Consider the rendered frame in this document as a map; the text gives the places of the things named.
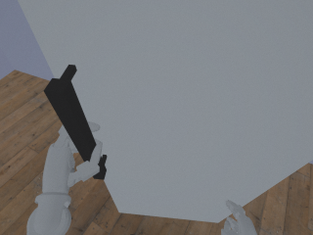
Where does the left robot forearm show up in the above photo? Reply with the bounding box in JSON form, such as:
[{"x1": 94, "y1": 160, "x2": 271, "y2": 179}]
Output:
[{"x1": 26, "y1": 192, "x2": 71, "y2": 235}]

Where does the fridge door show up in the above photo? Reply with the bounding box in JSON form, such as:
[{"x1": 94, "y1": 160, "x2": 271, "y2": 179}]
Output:
[{"x1": 18, "y1": 0, "x2": 313, "y2": 223}]

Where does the right robot hand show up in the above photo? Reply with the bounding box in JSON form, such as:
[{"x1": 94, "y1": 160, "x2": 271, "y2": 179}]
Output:
[{"x1": 221, "y1": 200, "x2": 257, "y2": 235}]

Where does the left robot hand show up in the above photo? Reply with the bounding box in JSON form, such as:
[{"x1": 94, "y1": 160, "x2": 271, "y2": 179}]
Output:
[{"x1": 42, "y1": 121, "x2": 103, "y2": 194}]

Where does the handle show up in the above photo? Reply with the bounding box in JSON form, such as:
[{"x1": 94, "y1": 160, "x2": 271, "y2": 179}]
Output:
[{"x1": 44, "y1": 65, "x2": 107, "y2": 180}]

